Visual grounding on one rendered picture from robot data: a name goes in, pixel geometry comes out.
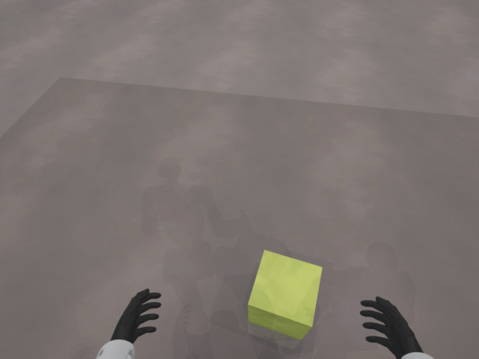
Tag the left robot forearm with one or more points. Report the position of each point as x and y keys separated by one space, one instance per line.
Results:
x=117 y=349

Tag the carton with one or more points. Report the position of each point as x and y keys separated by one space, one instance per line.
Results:
x=284 y=295

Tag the robot left hand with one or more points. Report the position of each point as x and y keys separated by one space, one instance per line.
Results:
x=127 y=327

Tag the robot right hand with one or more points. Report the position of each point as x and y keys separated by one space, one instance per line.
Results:
x=401 y=339

